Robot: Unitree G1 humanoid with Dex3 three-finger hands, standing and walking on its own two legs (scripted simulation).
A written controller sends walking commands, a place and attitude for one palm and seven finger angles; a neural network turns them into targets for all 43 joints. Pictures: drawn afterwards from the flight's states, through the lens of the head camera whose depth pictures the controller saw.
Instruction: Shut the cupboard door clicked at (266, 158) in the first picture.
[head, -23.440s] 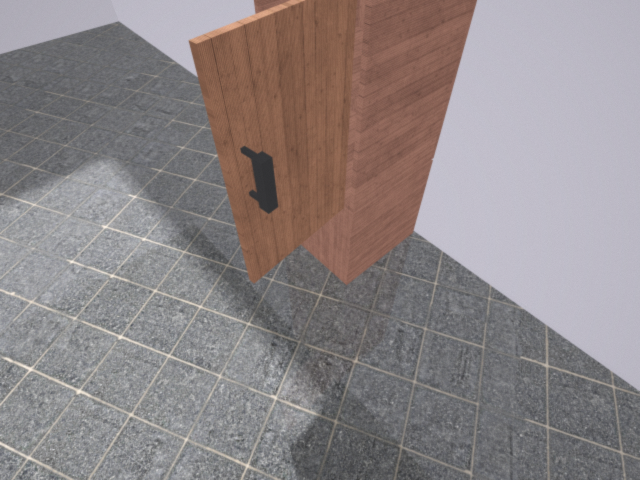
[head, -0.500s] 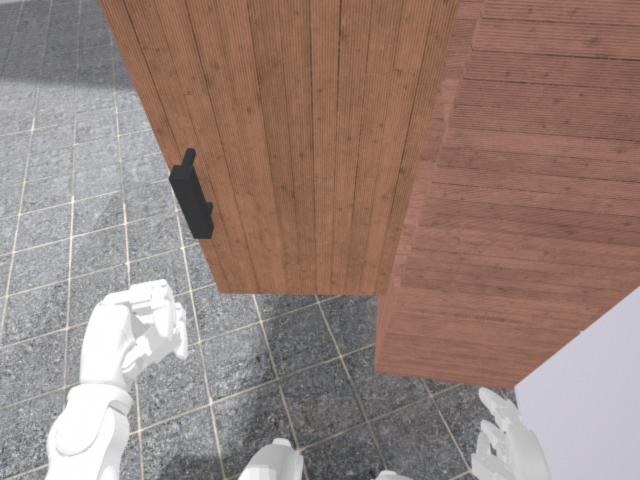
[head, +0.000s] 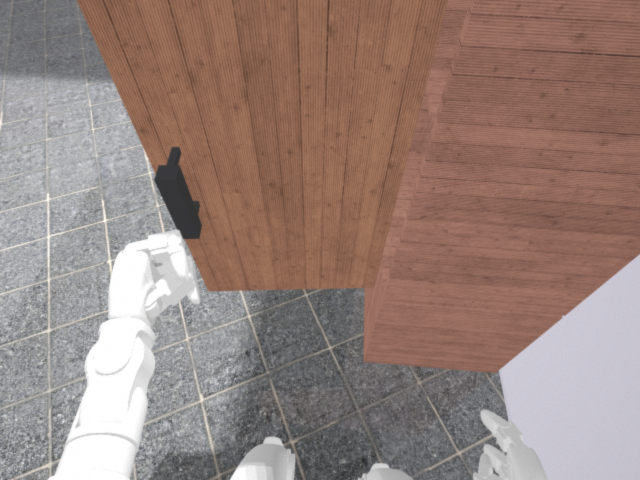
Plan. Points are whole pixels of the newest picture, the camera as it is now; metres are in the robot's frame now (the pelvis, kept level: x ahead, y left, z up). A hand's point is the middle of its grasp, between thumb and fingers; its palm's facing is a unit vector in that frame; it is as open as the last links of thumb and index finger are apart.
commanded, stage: bring the fist close to the handle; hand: left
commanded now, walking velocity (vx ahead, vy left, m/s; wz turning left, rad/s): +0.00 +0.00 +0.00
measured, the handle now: (183, 193) +0.48 +0.22 +0.06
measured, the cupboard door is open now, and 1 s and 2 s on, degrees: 97 95 76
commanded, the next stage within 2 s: push the door shut along its arc in 0.62 s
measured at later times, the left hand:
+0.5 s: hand (188, 251) +0.38 +0.19 +0.06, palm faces +0.09 -1.00 -0.04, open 3.1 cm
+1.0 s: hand (193, 235) +0.41 +0.19 +0.06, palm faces +0.03 -1.00 -0.03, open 3.2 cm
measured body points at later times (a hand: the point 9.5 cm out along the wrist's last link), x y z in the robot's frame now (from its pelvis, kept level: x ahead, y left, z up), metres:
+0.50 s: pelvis +0.01 +0.00 +0.00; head +0.06 +0.00 +0.45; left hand +0.37 +0.24 +0.07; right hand +0.11 -0.25 -0.11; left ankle +0.06 +0.10 -0.67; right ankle -0.01 -0.11 -0.67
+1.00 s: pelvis +0.00 +0.00 +0.00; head +0.08 +0.01 +0.44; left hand +0.40 +0.25 +0.06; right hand +0.11 -0.26 -0.11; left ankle +0.06 +0.10 -0.67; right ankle -0.01 -0.11 -0.67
